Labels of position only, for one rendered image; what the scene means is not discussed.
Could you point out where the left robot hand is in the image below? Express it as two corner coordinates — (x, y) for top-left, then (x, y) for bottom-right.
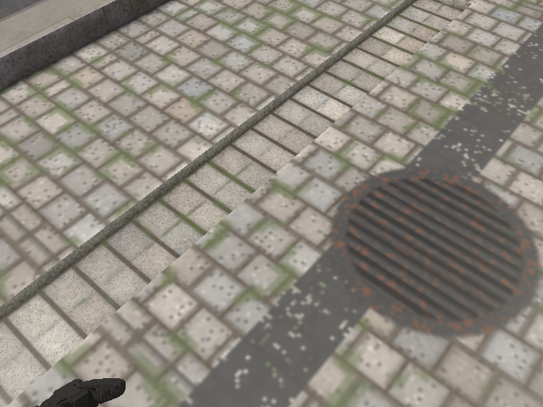
(35, 378), (126, 407)

